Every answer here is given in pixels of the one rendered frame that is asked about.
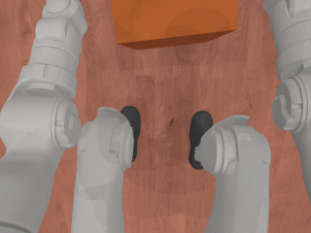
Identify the carton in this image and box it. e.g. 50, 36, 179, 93
110, 0, 238, 50

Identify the left robot forearm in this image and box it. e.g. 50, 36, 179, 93
0, 0, 88, 142

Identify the right robot forearm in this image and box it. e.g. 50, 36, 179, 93
262, 0, 311, 81

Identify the robot left upper arm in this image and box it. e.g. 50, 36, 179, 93
0, 95, 82, 233

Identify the right robot shin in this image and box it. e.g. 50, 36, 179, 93
194, 115, 271, 172

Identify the right robot foot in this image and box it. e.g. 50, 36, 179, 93
189, 111, 213, 170

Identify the robot right upper arm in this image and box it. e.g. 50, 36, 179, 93
271, 74, 311, 204

